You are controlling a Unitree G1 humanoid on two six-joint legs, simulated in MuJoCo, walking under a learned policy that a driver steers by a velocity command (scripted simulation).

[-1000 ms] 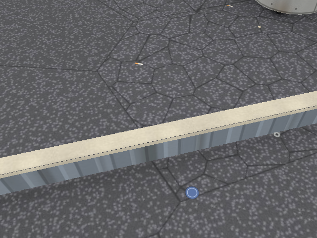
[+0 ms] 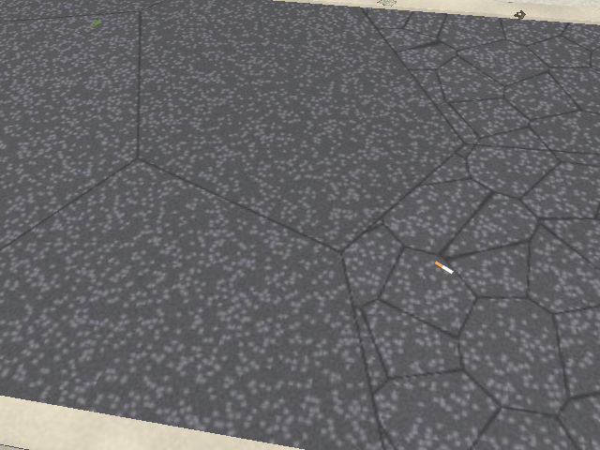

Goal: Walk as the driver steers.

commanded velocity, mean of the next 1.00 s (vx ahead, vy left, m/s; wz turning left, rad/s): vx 0.50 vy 0.00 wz -0.06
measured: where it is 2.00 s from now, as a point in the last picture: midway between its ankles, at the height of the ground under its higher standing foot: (296, 194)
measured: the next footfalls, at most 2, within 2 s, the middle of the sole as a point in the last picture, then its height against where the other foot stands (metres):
left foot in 0.54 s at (212, 425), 0.14 m higher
right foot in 1.18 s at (267, 320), level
